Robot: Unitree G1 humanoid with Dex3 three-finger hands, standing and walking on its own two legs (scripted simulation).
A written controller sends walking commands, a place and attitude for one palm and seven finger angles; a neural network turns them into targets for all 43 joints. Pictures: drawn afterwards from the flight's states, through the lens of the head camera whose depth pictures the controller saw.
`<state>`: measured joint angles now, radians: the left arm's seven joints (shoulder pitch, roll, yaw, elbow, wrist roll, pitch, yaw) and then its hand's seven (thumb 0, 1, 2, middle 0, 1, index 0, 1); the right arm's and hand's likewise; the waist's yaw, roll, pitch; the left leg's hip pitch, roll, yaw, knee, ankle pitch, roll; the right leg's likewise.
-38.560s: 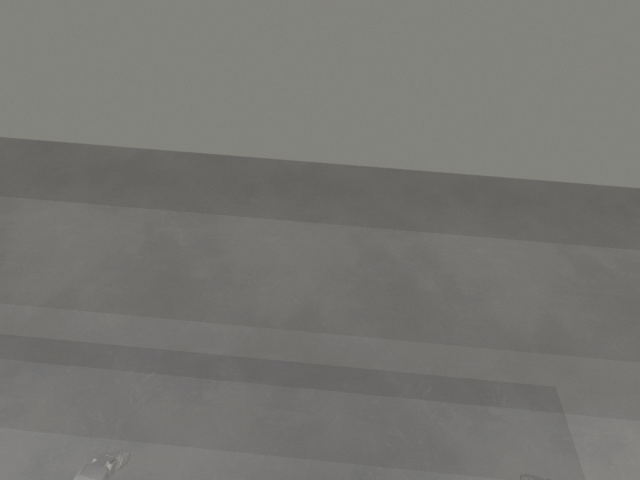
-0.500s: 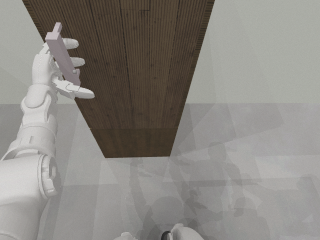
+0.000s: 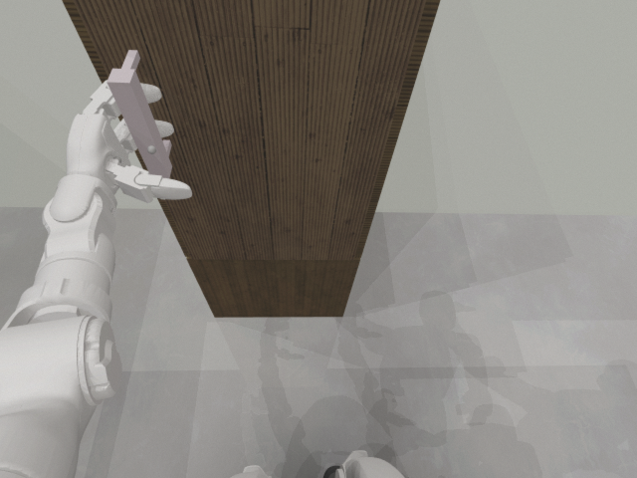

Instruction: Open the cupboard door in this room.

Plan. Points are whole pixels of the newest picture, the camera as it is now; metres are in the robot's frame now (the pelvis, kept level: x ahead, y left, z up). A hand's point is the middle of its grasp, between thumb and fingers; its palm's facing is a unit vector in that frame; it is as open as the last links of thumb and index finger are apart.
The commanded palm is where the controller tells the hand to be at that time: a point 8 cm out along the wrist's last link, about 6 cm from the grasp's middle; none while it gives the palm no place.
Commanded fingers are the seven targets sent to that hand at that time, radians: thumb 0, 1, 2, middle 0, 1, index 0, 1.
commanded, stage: close the thumb around the handle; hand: left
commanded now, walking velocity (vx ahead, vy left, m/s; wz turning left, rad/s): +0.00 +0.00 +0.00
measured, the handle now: (148, 119) +0.54 +0.20 +0.11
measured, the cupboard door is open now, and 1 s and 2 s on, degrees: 0 5 47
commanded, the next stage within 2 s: pull the door open along its arc in 0.56 s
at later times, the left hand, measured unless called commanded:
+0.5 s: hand (161, 146) +0.50 +0.18 +0.11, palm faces -0.05 -1.00 +0.01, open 5.6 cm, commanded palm +0.48 +0.23 +0.11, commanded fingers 0.00 0.90 0.90 -0.40 -1.35 -0.40 -1.35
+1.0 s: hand (161, 165) +0.47 +0.17 +0.11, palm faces -0.04 -1.00 +0.01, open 5.7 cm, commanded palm +0.41 +0.22 +0.11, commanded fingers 0.00 0.90 0.90 -0.40 -1.35 -0.40 -1.35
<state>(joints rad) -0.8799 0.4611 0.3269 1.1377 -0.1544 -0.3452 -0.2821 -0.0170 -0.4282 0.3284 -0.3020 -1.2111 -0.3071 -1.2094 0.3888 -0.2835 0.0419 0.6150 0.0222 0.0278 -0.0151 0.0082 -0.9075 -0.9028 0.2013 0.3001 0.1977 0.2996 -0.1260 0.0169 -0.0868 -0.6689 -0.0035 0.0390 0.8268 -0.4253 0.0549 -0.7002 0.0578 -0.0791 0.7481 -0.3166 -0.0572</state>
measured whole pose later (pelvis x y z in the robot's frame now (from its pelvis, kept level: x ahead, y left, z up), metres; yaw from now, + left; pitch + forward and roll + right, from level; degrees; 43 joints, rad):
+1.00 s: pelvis +0.01 +0.01 +0.01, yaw -2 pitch +14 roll -2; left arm -0.66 0.37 0.32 0.92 -0.18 -0.31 -0.23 0.01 0.72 0.77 -0.36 -1.35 -0.38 -1.35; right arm 0.42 -0.27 0.03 0.58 0.03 0.05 0.01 0.01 -0.91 -0.90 0.20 0.30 0.20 0.30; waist -0.11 0.03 -0.13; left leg -0.60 0.00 0.08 0.78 -0.43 0.07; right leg -0.65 0.07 -0.03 0.72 -0.32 -0.04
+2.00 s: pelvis +0.00 -0.06 +0.02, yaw +3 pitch +2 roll +1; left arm 0.15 -0.08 -0.22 -0.09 0.02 -0.01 0.51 0.01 0.40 0.68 -0.36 -1.31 -0.37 -1.30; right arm 0.16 -0.20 0.02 0.58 -0.04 0.08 -0.01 0.02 -0.91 -0.90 0.20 0.30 0.20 0.30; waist 0.01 0.04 -0.05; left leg -0.33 0.00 -0.03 0.66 -0.36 -0.01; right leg -0.38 0.07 -0.13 0.63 -0.31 -0.13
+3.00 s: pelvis -0.01 +0.00 +0.01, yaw +1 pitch +1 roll +0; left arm 0.18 0.02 -0.31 -0.12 -0.07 -0.05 0.09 -0.02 -0.50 0.30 -0.17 -0.33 -0.18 -0.33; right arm 0.22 -0.19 0.06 0.49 0.02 0.00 0.00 0.02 -0.91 -0.90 0.20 0.30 0.20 0.30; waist 0.01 0.04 -0.04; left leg -0.34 -0.05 0.04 0.71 -0.38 0.06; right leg -0.40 0.02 -0.05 0.71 -0.32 -0.05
